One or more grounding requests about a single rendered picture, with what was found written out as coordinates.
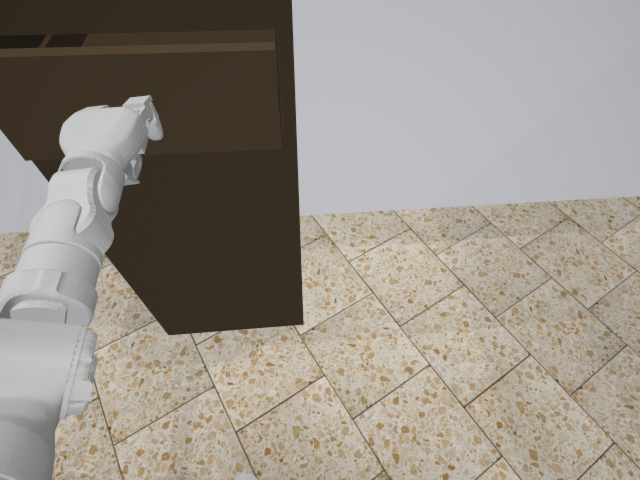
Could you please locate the robot left hand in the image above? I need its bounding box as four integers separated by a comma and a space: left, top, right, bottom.
59, 95, 163, 186

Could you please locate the handle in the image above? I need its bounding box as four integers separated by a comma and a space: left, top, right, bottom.
138, 136, 149, 154

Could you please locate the left robot upper arm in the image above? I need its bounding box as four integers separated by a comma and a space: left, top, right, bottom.
0, 318, 98, 480

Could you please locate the left robot forearm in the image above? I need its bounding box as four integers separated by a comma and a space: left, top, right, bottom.
0, 151, 125, 327

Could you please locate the cabinet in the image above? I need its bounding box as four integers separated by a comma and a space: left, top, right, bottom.
0, 0, 304, 335

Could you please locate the drawer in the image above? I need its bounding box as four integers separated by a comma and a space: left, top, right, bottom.
0, 30, 282, 161

